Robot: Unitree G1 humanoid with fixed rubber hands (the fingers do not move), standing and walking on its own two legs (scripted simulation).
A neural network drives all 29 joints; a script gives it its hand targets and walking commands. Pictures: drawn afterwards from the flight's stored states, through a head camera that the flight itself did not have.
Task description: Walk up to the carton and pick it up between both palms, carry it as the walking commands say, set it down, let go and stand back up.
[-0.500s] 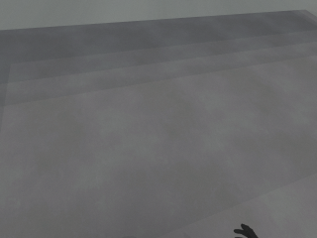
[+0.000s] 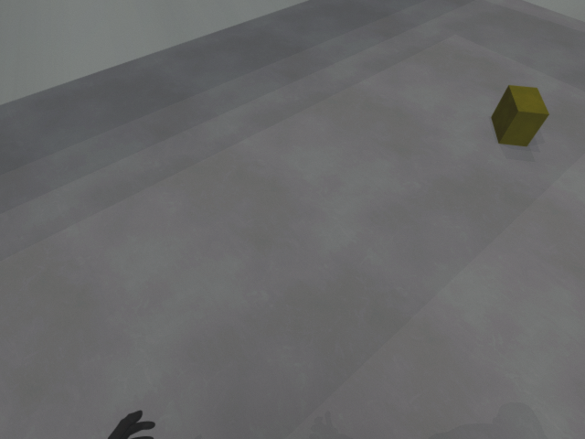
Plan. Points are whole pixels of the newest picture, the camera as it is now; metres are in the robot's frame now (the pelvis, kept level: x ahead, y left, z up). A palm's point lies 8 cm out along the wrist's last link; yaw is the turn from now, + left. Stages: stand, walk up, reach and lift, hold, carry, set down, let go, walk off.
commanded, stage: walk up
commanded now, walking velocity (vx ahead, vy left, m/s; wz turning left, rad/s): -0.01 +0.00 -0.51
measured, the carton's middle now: (517, 115) +1.60 -1.22 -0.66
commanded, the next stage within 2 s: none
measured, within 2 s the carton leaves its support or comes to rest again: neither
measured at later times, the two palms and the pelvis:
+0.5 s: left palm (113, 419) +0.19 +0.26 -0.12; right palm out of the picture +0.00 -0.22 -0.08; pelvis +0.03 +0.04 +0.02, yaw -14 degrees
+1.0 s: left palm (254, 294) +0.38 +0.07 -0.13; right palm out of the picture +0.11 -0.37 -0.13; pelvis +0.20 -0.12 +0.00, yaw -27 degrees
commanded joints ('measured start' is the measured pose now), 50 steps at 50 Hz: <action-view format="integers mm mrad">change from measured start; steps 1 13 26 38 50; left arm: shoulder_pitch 162 49 -54 -156 114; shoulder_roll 213 215 87 64 131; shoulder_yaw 58 38 42 1 16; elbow -10 -62 -84 -121 26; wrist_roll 9 8 26 13 1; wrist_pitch -24 -8 -31 -24 -111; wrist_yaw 42 33 -93 -97 26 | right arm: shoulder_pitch -65 -62 179 239 124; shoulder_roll -75 -50 -147 -146 -28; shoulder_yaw -40 -17 -41 -37 -28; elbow -93 -89 18 73 29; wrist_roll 9 29 -16 -15 -39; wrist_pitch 9 -4 -113 -93 -72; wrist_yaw -4 -27 -36 -38 25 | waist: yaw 87 27 -20 1 12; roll -219 -176 33 181 -54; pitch -157 -166 10 85 -54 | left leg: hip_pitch -253 -42 324 275 -242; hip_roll -25 -106 230 263 67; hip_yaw -227 -214 -331 -80 -295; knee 414 -15 -489 -426 609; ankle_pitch -174 -1 144 678 192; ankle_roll -69 -68 -25 20 -36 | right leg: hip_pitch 230 89 -579 -310 12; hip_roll -382 -183 -23 -66 -224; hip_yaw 414 330 127 -76 396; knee -187 -122 645 151 -335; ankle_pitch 821 610 215 131 101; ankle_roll -227 -143 40 -10 -134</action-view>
